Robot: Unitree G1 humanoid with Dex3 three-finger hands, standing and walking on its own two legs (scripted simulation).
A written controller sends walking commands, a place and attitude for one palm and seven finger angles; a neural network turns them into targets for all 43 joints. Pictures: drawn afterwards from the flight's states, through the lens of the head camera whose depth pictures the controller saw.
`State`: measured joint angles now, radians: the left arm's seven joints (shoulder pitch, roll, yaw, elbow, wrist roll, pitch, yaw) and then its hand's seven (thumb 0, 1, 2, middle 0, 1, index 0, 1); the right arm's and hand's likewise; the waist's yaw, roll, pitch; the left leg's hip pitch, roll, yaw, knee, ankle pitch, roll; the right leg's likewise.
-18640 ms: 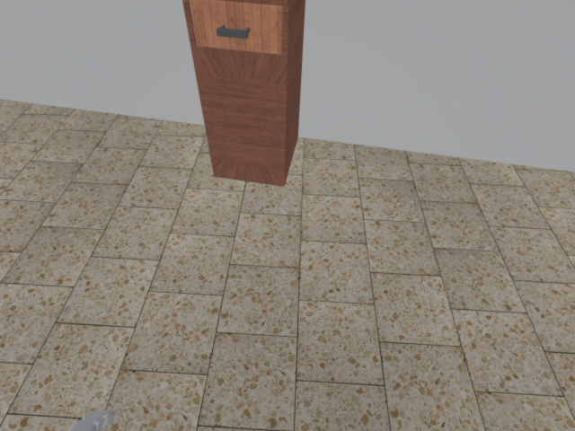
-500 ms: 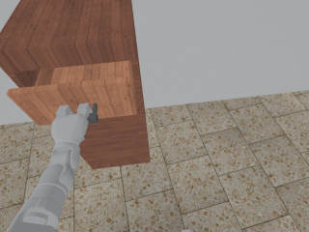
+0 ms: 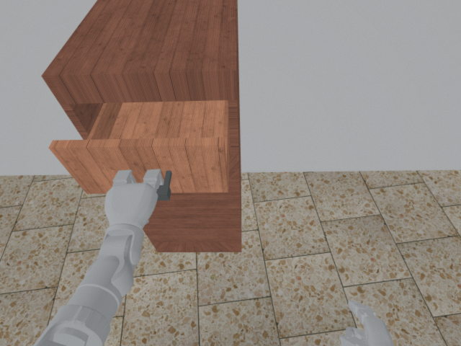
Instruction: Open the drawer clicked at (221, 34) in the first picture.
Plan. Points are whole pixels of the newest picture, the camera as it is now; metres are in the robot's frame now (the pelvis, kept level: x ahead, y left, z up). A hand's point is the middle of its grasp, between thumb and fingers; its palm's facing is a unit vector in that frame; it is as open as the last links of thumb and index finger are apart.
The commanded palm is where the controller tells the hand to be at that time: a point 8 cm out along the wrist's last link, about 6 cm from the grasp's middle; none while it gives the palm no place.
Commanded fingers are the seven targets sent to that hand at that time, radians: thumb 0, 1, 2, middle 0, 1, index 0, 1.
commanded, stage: pull the drawer open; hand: left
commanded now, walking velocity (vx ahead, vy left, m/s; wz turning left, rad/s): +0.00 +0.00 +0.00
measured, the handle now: (143, 184) +0.41 +0.21 +0.01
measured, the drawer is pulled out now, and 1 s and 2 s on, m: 0.12 0.30 0.30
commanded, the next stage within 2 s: open the thumb to release the handle in 1.14 s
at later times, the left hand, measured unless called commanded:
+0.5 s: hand (133, 255) +0.27 +0.20 -0.01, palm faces +0.03 -0.08 -1.00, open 5.8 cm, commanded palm +0.22 +0.22 +0.04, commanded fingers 0.00 0.90 0.90 -0.40 -1.35 -0.40 -1.35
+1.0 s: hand (120, 315) +0.17 +0.19 -0.01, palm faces +0.00 -0.12 -0.99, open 6.0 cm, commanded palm +0.12 +0.21 +0.04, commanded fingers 0.00 0.90 0.90 -0.40 -1.35 -0.40 -1.35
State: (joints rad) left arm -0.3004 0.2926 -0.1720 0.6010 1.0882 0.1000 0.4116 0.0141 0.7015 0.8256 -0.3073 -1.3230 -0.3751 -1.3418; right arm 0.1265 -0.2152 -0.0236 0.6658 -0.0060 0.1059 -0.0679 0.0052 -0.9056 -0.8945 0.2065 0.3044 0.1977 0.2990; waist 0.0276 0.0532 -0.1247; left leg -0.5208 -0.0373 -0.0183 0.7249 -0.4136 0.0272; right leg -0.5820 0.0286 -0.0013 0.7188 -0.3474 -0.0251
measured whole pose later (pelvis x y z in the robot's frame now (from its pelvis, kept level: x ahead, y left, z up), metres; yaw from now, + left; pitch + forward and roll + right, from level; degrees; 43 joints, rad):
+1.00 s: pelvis +0.00 -0.01 -0.01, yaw -3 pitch +9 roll +1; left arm 0.58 0.31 -0.12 -0.15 1.09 0.02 0.48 0.05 0.72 0.75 -0.25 -1.32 -0.37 -1.29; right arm 0.06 -0.21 0.01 0.57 -0.04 0.06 0.04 0.01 -0.90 -0.89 0.21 0.30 0.20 0.30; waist 0.08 0.04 -0.12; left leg -0.49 -0.02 0.03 0.81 -0.48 0.01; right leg -0.58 0.05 0.04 0.84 -0.41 -0.04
